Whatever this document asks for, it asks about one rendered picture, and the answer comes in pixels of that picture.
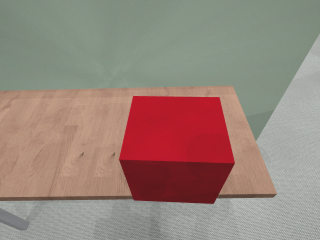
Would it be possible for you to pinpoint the carton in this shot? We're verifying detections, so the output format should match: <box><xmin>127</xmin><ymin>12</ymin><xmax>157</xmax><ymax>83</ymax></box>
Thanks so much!
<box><xmin>119</xmin><ymin>96</ymin><xmax>235</xmax><ymax>204</ymax></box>

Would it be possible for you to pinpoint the table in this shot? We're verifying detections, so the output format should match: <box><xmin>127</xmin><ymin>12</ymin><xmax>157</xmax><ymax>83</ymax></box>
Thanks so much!
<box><xmin>0</xmin><ymin>85</ymin><xmax>277</xmax><ymax>231</ymax></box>

